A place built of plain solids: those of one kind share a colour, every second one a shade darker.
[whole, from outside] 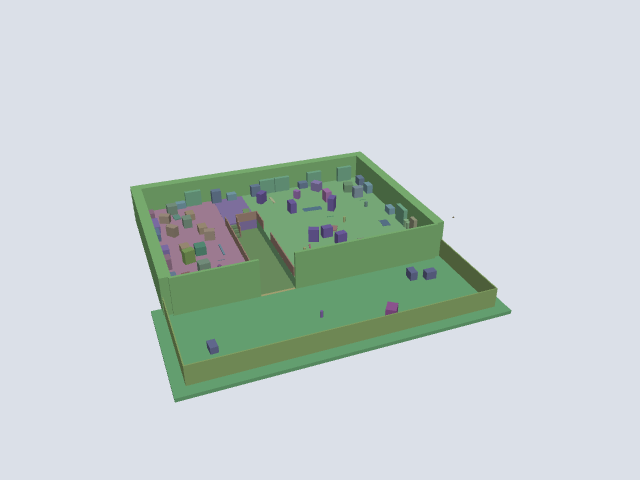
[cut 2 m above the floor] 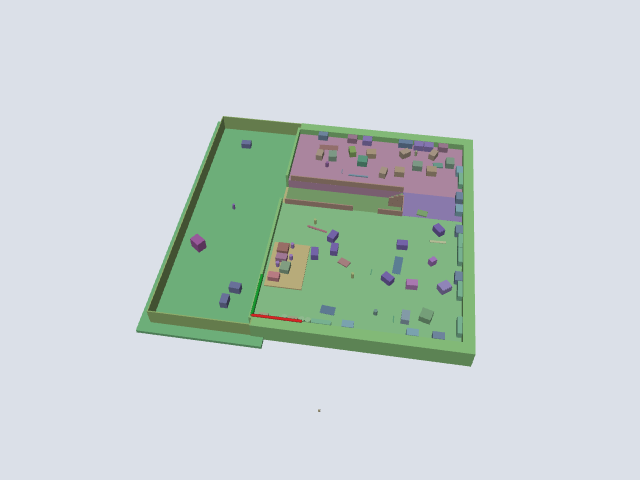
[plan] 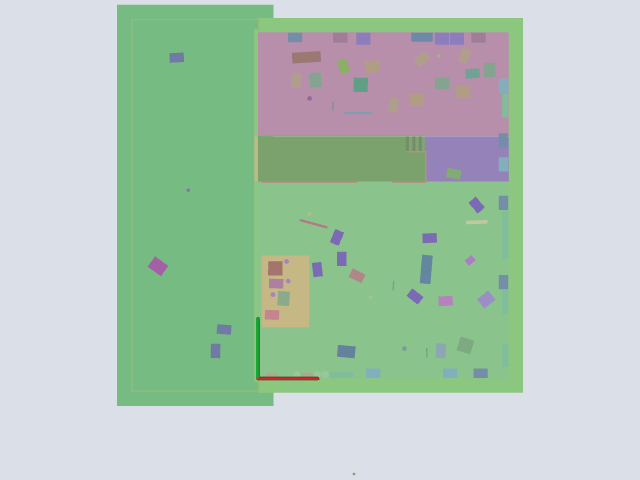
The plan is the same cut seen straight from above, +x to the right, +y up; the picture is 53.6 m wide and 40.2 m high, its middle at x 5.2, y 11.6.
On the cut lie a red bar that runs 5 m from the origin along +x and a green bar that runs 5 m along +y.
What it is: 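The sunken bay from its floor; 7 steps of 0.171 m up to the bank at its head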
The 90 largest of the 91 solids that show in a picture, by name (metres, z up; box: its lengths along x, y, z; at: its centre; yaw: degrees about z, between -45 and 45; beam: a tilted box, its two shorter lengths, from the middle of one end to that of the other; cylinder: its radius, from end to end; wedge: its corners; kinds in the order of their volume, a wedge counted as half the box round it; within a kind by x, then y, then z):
{
 "floor_west_asphalt_1": {"box": [21.0, 16.5, 1.6], "at": [10.5, 8.25, -0.8]},
 "wall_concrete_1": {"box": [0.3, 16.8, 4.8], "at": [-0.15, 8.1, 0.8]},
 "wall_concrete_2": {"box": [0.3, 9.0, 4.8], "at": [-0.15, 24.8, 0.8]},
 "wall_concrete_3": {"box": [22.2, 1.2, 4.8], "at": [11.1, -0.6, 0.8]},
 "wall_concrete_4": {"box": [22.2, 1.2, 4.8], "at": [11.1, 29.6, 0.8]},
 "wall_concrete_5": {"box": [1.2, 31.4, 3.6], "at": [21.6, 14.5, 1.4]},
 "floor_east_asphalt_1": {"box": [21.0, 8.7, 1.6], "at": [10.5, 24.65, -0.8]},
 "yard_yard_asphalt_1": {"box": [13.1, 33.6, 0.4], "at": [-5.25, 14.5, -1.4]},
 "floor_north_asphalt_1": {"box": [7.0, 3.8, 1.6], "at": [17.5, 18.4, -0.8]},
 "floor_pit_asphalt_1": {"box": [14.0, 3.8, 0.4], "at": [7.0, 18.4, -1.4]},
 "fence_metal_1": {"box": [0.12, 31.24, 2.6], "at": [-10.56, 14.5, -0.3]},
 "fence_metal_2": {"box": [10.74, 0.12, 2.6], "at": [-5.25, -1.06, -0.3]},
 "fence_metal_3": {"box": [10.74, 0.12, 2.6], "at": [-5.25, 30.06, -0.3]},
 "shelf_1": {"box": [2.0, 0.5, 2.0], "at": [6.99, 0.29, 1.0]},
 "shelf_2": {"box": [0.5, 2.0, 1.96], "at": [20.71, 1.95, 0.98]},
 "shelf_3": {"box": [0.5, 2.0, 1.94], "at": [20.71, 6.4, 0.97]},
 "shelf_4": {"box": [0.5, 2.0, 1.92], "at": [20.71, 10.98, 0.96]},
 "shelf_5": {"box": [0.5, 2.0, 1.91], "at": [20.71, 13.04, 0.95]},
 "shelf_6": {"box": [0.5, 2.0, 1.94], "at": [20.71, 22.86, 0.97]},
 "pallets_west_1": {"box": [0.8, 1.2, 1.35], "at": [4.98, 9.12, 0.67], "yaw": 6.8},
 "pallets_west_2": {"box": [0.8, 1.2, 1.57], "at": [6.62, 11.81, 0.79], "yaw": -22.8},
 "pallets_west_3": {"box": [0.8, 1.2, 1.25], "at": [7.03, 10.02, 0.62]},
 "pallets_west_4": {"box": [1.2, 0.8, 1.7], "at": [13.16, 6.87, 0.85], "yaw": -38.0},
 "pallets_west_5": {"box": [1.2, 0.8, 1.39], "at": [14.38, 11.76, 0.69], "yaw": 2.8},
 "pallets_west_6": {"box": [0.8, 1.2, 1.38], "at": [18.32, 14.52, 0.69], "yaw": 40.3},
 "pallets_1": {"box": [1.2, 0.8, 1.36], "at": [3.11, 28.56, 0.68]},
 "pallets_2": {"box": [1.2, 0.8, 1.09], "at": [18.66, 0.44, 0.55]},
 "pallets_3": {"box": [0.8, 1.2, 0.8], "at": [20.56, 8.06, 0.4]},
 "pallets_4": {"box": [0.8, 1.2, 1.41], "at": [20.56, 14.7, 0.7]},
 "pallets_5": {"box": [0.8, 1.2, 1.63], "at": [20.56, 19.94, 0.81]},
 "floor_plata_concrete_1": {"box": [4.0, 6.0, 0.21], "at": [2.3, 7.3, 0.06]},
 "ibc_east_1": {"box": [1.0, 1.2, 1.16], "at": [4.81, 24.99, 0.58], "yaw": 6.1},
 "ibc_east_2": {"box": [1.2, 1.0, 1.16], "at": [15.43, 24.72, 0.58], "yaw": -0.3},
 "ibc_east_3": {"box": [1.0, 1.2, 1.16], "at": [19.4, 25.83, 0.58], "yaw": 1.9},
 "pallets_east_1": {"box": [0.8, 1.2, 0.92], "at": [3.2, 24.95, 0.46], "yaw": -5.3},
 "pallets_east_2": {"box": [0.8, 1.2, 1.18], "at": [11.35, 22.9, 0.59], "yaw": -11.4},
 "pallets_east_3": {"box": [1.2, 0.8, 1.22], "at": [13.77, 26.75, 0.61], "yaw": 39.5},
 "pallets_east_4": {"box": [0.8, 1.2, 1.0], "at": [17.32, 27.03, 0.5], "yaw": -25.3},
 "rail_pit_1": {"box": [8.05, 0.12, 1.1], "at": [4.33, 16.44, 0.55]},
 "rail_pit_2": {"box": [13.7, 0.12, 1.1], "at": [7.15, 20.36, 0.55]},
 "rail_pit_3": {"box": [2.75, 0.12, 1.1], "at": [12.62, 16.44, 0.55]},
 "rail_pit_4": {"box": [0.54, 0.12, 1.44], "at": [12.65, 18.99, -0.48]},
 "rail_pit_5": {"box": [0.54, 0.12, 1.79], "at": [13.19, 18.99, -0.31]},
 "rail_pit_6": {"box": [0.54, 0.12, 2.13], "at": [13.73, 18.99, -0.14]},
 "rail_pit_7": {"box": [0.12, 2.67, 1.1], "at": [14.06, 17.71, 0.55]},
 "load_crate_1": {"box": [1.2, 1.0, 1.38], "at": [8.84, 28.46, 0.69]},
 "load_crate_2": {"box": [1.2, 1.0, 0.87], "at": [15.4, 28.46, 0.44]},
 "load_crate_3": {"box": [1.2, 1.0, 0.82], "at": [16.66, 28.46, 0.41]},
 "stair_pit_concrete_1": {"box": [1.62, 1.25, 0.22], "at": [13.19, 19.68, -1.14]},
 "stair_pit_concrete_2": {"box": [1.35, 1.25, 0.39], "at": [13.32, 19.68, -1.05]},
 "stair_pit_concrete_3": {"box": [1.08, 1.25, 0.56], "at": [13.46, 19.68, -0.97]},
 "stair_pit_concrete_4": {"box": [0.81, 1.25, 0.74], "at": [13.6, 19.68, -0.88]},
 "stair_pit_concrete_5": {"box": [0.54, 1.25, 0.91], "at": [13.73, 19.68, -0.8]},
 "stair_pit_concrete_6": {"box": [0.27, 1.25, 1.08], "at": [13.87, 19.68, -0.71]},
 "load_cartons_1": {"box": [1.2, 0.8, 0.84], "at": [9.66, 0.44, 0.42]},
 "load_cartons_2": {"box": [1.2, 0.8, 1.16], "at": [16.1, 0.44, 0.58]},
 "load_cartons_3": {"box": [0.8, 1.2, 0.84], "at": [20.56, 17.93, 0.42]},
 "load_cartons_4": {"box": [0.8, 1.2, 0.74], "at": [20.56, 24.52, 0.37]},
 "stillage_east_1": {"box": [1.2, 1.0, 0.78], "at": [9.57, 26.11, 0.39], "yaw": 5.9},
 "stillage_east_2": {"box": [1.2, 1.0, 0.86], "at": [13.3, 23.33, 0.43], "yaw": 0.6},
 "stillage_east_3": {"box": [1.2, 1.0, 0.84], "at": [17.18, 24.03, 0.42], "yaw": 2.0},
 "pallets_yard_1": {"box": [1.2, 0.8, 0.74], "at": [-6.8, 26.87, -0.83], "yaw": 3.2},
 "pallets_yard_2": {"box": [0.8, 1.2, 0.94], "at": [-3.55, 2.31, -0.73], "yaw": -0.9},
 "pallets_yard_3": {"box": [1.2, 0.8, 0.96], "at": [-2.83, 4.11, -0.72], "yaw": -4.4},
 "load_sacks_1": {"box": [1.22, 0.84, 1.3], "at": [6.9, 28.54, 0.65]},
 "load_sacks_2": {"box": [1.22, 0.84, 1.16], "at": [18.47, 28.54, 0.58]},
 "bigbin_yard_1": {"box": [1.37, 1.07, 1.32], "at": [-8.37, 9.4, -0.54], "yaw": -35.8},
 "cabinet_1": {"box": [1.0, 0.45, 1.94], "at": [1.15, 0.27, 0.97]},
 "cabinet_2": {"box": [1.0, 0.45, 1.84], "at": [4.11, 0.27, 0.92]},
 "pallets_plata_1": {"box": [1.2, 0.8, 1.73], "at": [1.53, 7.95, 1.02], "yaw": -2.1},
 "load_drums_west_1": {"box": [1.2, 1.2, 1.05], "at": [17.38, 2.77, 0.52], "yaw": -16.4},
 "load_drums_east_1": {"box": [1.2, 1.2, 1.05], "at": [8.61, 24.6, 0.52], "yaw": -1.1},
 "load_drums_plata_1": {"box": [1.2, 1.2, 1.03], "at": [1.46, 9.22, 0.68], "yaw": -0.4},
 "load_cartons_east_1": {"box": [0.8, 1.2, 1.55], "at": [7.18, 26.14, 0.78], "yaw": 15.2},
 "load_sacks_west_1": {"box": [0.84, 1.22, 1.38], "at": [15.31, 2.32, 0.69], "yaw": -2.7},
 "ibc_west_1": {"box": [1.2, 1.0, 1.16], "at": [19.12, 6.61, 0.58], "yaw": 38.0},
 "load_bales_west_1": {"box": [1.2, 0.8, 1.43], "at": [15.72, 6.49, 0.71], "yaw": 3.0},
 "bench_1": {"box": [1.8, 0.75, 0.89], "at": [13.74, 28.59, 0.44]},
 "stillage_plata_1": {"box": [1.0, 1.2, 0.9], "at": [2.15, 6.7, 0.61], "yaw": -3.9},
 "load_cartons_plata_1": {"box": [1.2, 0.8, 1.04], "at": [1.18, 5.33, 0.68], "yaw": -1.4},
 "bin_west_1": {"box": [0.74, 0.58, 1.07], "at": [17.77, 9.89, 0.54], "yaw": 41.0},
 "floor_sill_bay_concrete_1": {"box": [0.3, 3.8, 0.4], "at": [-0.15, 18.4, -1.4]},
 "pallet_east_1": {"box": [1.2, 0.8, 0.19], "at": [17.98, 25.54, 0.05], "yaw": 5.2},
 "pallet_way_round_1": {"box": [1.2, 0.8, 0.19], "at": [16.4, 17.15, 0.05], "yaw": -10.6},
 "pallet_west_1": {"box": [1.2, 0.8, 0.19], "at": [8.3, 8.61, 0.05], "yaw": -27.9},
 "mat_east_1": {"box": [2.4, 0.9, 0.07], "at": [4.07, 26.9, -0.02], "yaw": 3.5},
 "mat_west_1": {"box": [0.9, 2.4, 0.07], "at": [14.1, 9.13, -0.02], "yaw": -4.8},
 "plate_west_1": {"box": [1.5, 1.0, 0.07], "at": [7.4, 2.25, -0.02], "yaw": -5.0},
 "baulk_east_1": {"box": [2.4, 0.2, 0.18], "at": [8.38, 22.24, 0.04], "yaw": -0.1},
 "baulk_west_1": {"box": [2.4, 0.2, 0.16], "at": [4.66, 12.96, 0.03], "yaw": -15.2}
}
